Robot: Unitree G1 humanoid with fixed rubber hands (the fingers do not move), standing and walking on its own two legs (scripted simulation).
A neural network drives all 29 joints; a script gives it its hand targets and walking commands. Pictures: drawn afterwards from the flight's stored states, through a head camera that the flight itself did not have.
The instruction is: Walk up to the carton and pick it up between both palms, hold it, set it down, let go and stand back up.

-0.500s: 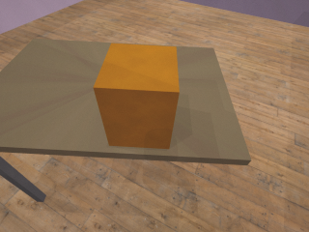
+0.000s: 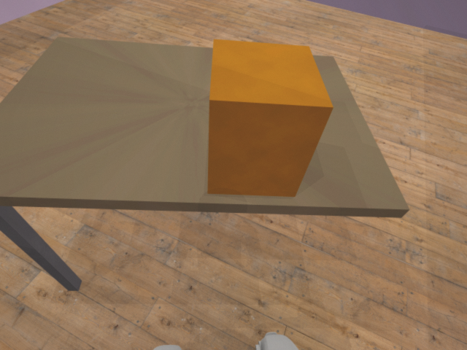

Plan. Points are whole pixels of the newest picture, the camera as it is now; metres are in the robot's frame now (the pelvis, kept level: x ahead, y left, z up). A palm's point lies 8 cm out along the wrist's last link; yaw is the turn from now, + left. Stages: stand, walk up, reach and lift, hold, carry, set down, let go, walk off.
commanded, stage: walk up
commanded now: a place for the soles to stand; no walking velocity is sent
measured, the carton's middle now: (256, 122) +0.55 -0.02 +0.08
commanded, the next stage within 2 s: none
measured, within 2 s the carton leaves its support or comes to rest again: neither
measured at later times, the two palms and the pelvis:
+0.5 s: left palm out of the picture +0.03 +0.25 -0.12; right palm out of the picture +0.00 -0.24 -0.11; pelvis +0.01 +0.01 +0.02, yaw -3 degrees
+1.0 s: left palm out of the picture +0.03 +0.23 -0.11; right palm out of the picture +0.02 -0.25 -0.12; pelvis +0.01 -0.02 +0.02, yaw -2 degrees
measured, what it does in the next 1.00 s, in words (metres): steps on the spot: right foot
